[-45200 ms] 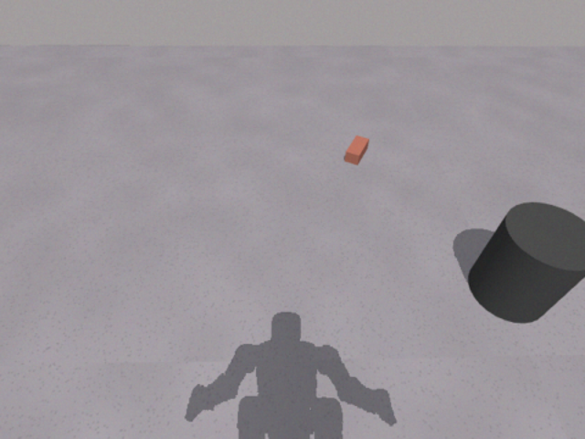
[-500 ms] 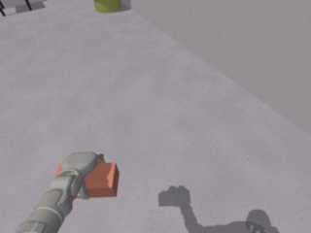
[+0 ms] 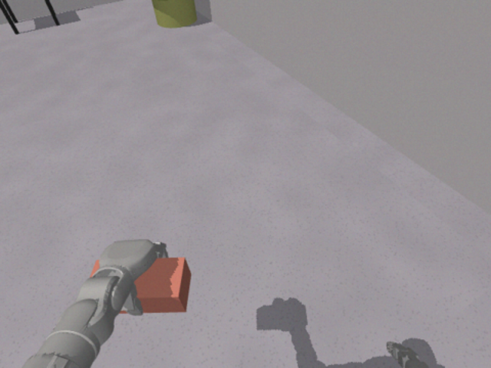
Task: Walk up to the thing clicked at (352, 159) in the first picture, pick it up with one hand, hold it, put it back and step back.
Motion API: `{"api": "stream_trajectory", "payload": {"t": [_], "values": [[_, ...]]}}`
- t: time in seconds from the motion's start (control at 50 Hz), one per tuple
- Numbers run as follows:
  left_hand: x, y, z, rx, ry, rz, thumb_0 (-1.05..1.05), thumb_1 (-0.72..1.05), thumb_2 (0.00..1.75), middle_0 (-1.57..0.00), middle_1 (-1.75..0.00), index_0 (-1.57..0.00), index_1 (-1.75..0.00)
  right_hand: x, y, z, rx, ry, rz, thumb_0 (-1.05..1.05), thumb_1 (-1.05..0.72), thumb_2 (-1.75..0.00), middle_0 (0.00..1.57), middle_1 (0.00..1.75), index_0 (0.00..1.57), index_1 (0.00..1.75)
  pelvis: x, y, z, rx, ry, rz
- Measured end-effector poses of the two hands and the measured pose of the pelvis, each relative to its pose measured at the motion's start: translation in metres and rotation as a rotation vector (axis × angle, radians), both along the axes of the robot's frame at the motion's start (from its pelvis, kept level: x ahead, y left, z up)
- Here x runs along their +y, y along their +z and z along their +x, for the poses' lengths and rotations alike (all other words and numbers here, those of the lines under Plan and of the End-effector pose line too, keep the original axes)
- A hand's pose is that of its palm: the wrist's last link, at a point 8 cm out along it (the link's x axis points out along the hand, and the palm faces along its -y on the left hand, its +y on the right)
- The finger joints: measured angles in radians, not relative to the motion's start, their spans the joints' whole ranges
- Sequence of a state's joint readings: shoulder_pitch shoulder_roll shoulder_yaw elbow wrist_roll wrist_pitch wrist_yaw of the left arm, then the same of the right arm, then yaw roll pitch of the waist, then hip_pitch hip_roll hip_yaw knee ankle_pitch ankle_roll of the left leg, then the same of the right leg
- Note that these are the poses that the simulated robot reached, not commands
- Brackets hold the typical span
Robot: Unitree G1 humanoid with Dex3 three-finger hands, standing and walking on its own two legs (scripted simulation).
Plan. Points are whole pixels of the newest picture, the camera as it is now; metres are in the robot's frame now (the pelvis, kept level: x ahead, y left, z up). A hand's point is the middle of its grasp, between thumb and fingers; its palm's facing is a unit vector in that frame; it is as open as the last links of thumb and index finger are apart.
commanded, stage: hold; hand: left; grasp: from above
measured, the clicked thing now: (140, 285) +0.30 +0.22 -0.07
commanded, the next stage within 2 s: crouch in 0.60 s
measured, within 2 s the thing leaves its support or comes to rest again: neither
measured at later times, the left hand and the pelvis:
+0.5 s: hand (132, 283) +0.29 +0.23 -0.03, palm faces -0.46 -0.04 -0.89, open 10.5 cm; pelvis +0.00 +0.00 +0.00, yaw +0 degrees
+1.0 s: hand (135, 294) +0.28 +0.23 -0.07, palm faces -0.47 -0.03 -0.88, open 10.5 cm; pelvis +0.00 +0.00 +0.00, yaw +1 degrees
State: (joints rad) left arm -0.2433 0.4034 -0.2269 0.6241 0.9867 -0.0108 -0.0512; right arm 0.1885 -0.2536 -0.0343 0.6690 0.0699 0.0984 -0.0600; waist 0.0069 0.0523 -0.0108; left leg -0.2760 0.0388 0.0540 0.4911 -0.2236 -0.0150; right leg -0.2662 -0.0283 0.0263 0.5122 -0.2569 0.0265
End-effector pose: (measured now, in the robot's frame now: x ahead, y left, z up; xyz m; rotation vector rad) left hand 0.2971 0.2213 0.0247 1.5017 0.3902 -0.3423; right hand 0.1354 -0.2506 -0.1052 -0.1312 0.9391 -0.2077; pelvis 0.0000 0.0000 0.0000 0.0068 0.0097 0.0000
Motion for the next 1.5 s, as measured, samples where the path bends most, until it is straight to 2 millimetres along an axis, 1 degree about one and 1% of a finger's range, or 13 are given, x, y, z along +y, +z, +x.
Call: {"api": "stream_trajectory", "payload": {"t": [0.26,0.46,0.62,0.82,0.92,0.98,1.06,1.1,1.16,1.24,1.34,1.42,1.5], "values": [[0.002,-0.002,-0.006,0.014,-0.006,-0.005,0.00,-0.07,0.55,-0.62,-0.64,-0.65,-0.60,0.003,0.003,0.005,-0.011,0.011,0.000,0.01,-0.90,-0.90,0.20,0.30,0.20,0.29,0.000,0.001,-0.001,-0.006,0.002,0.000],[0.007,0.001,-0.002,-0.001,0.006,0.004,0.00,-0.07,0.55,-0.62,-0.64,-0.65,-0.60,0.004,0.003,0.002,0.004,0.006,0.000,0.01,-0.90,-0.90,0.20,0.30,0.20,0.29,0.002,0.002,-0.001,-0.009,0.003,-0.001],[0.006,-0.003,-0.003,0.013,-0.007,-0.004,0.00,-0.08,0.56,-0.62,-0.64,-0.65,-0.60,0.004,0.003,-0.001,0.012,-0.001,-0.004,0.01,-0.90,-0.90,0.20,0.30,0.20,0.29,0.003,0.002,0.000,-0.008,0.001,-0.001],[0.011,-0.006,-0.003,0.004,0.007,0.005,0.00,-0.07,0.56,-0.61,-0.65,-0.65,-0.61,0.004,0.001,-0.003,0.029,-0.003,-0.004,0.01,-0.90,-0.90,0.20,0.30,0.20,0.29,0.004,0.002,0.001,-0.002,0.004,-0.002],[0.011,-0.016,-0.004,0.010,0.003,0.007,0.00,-0.07,0.55,-0.61,-0.65,-0.64,-0.61,0.003,0.000,-0.005,0.036,-0.005,-0.007,0.01,-0.90,-0.90,0.20,0.30,0.20,0.29,0.003,0.000,0.000,0.008,0.007,-0.002],[0.011,-0.030,-0.005,0.014,-0.002,0.008,0.00,-0.06,0.54,-0.62,-0.64,-0.65,-0.60,0.001,-0.002,-0.009,0.050,-0.002,-0.016,0.01,-0.90,-0.90,0.20,0.30,0.20,0.29,0.003,-0.002,-0.002,0.026,0.012,-0.003],[0.012,-0.055,-0.005,0.029,-0.009,0.027,0.00,-0.06,0.54,-0.62,-0.64,-0.65,-0.60,-0.004,-0.010,-0.019,0.088,0.007,-0.038,0.01,-0.90,-0.90,0.21,0.30,0.20,0.29,0.002,-0.010,-0.007,0.071,0.019,-0.007],[0.013,-0.071,-0.003,0.031,-0.016,0.040,0.00,-0.07,0.54,-0.62,-0.64,-0.65,-0.60,-0.008,-0.017,-0.026,0.110,0.012,-0.053,0.01,-0.90,-0.90,0.21,0.30,0.20,0.29,0.002,-0.018,-0.010,0.108,0.022,-0.011],[0.015,-0.097,0.004,0.016,-0.030,0.058,0.00,-0.07,0.54,-0.62,-0.64,-0.65,-0.59,-0.015,-0.034,-0.040,0.149,0.013,-0.080,0.01,-0.90,-0.90,0.21,0.30,0.20,0.29,0.003,-0.036,-0.016,0.176,0.025,-0.018],[0.018,-0.136,0.017,-0.012,-0.040,0.079,0.00,-0.07,0.54,-0.62,-0.64,-0.65,-0.60,-0.025,-0.065,-0.064,0.207,-0.004,-0.115,0.01,-0.90,-0.90,0.21,0.30,0.20,0.29,0.004,-0.068,-0.025,0.267,0.027,-0.030],[0.023,-0.188,0.033,-0.029,-0.023,0.093,0.00,-0.07,0.54,-0.62,-0.64,-0.65,-0.60,-0.030,-0.112,-0.099,0.284,-0.033,-0.146,0.01,-0.90,-0.90,0.20,0.30,0.20,0.29,0.007,-0.114,-0.037,0.373,0.025,-0.044],[0.026,-0.229,0.044,-0.040,-0.006,0.094,0.00,-0.06,0.54,-0.62,-0.65,-0.65,-0.60,-0.028,-0.153,-0.124,0.342,-0.049,-0.150,0.01,-0.90,-0.90,0.20,0.30,0.20,0.29,0.009,-0.152,-0.045,0.445,0.023,-0.054],[0.027,-0.270,0.052,-0.028,0.004,0.090,0.00,-0.06,0.54,-0.61,-0.65,-0.64,-0.61,-0.020,-0.192,-0.143,0.388,-0.055,-0.135,0.01,-0.90,-0.90,0.20,0.30,0.20,0.29,0.010,-0.186,-0.053,0.498,0.020,-0.060]]}}
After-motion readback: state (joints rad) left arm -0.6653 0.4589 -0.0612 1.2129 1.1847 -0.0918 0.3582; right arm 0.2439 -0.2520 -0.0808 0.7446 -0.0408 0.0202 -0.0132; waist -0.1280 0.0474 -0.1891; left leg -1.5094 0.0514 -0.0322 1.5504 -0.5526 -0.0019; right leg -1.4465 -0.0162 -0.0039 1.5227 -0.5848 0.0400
